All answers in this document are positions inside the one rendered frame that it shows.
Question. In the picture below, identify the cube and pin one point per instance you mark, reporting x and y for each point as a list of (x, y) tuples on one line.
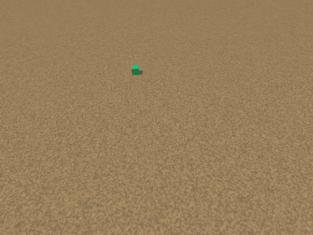
[(135, 70)]

